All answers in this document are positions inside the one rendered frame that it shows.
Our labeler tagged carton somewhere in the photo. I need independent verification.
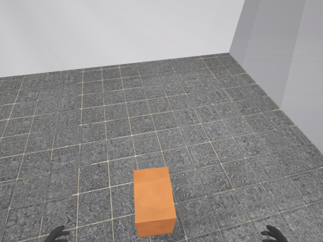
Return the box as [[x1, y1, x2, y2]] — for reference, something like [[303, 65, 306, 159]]
[[133, 167, 176, 237]]

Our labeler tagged left robot hand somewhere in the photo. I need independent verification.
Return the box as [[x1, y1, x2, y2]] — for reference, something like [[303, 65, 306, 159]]
[[44, 225, 70, 242]]

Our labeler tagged right robot hand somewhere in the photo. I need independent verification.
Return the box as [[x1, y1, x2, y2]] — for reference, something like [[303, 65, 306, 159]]
[[261, 225, 288, 242]]

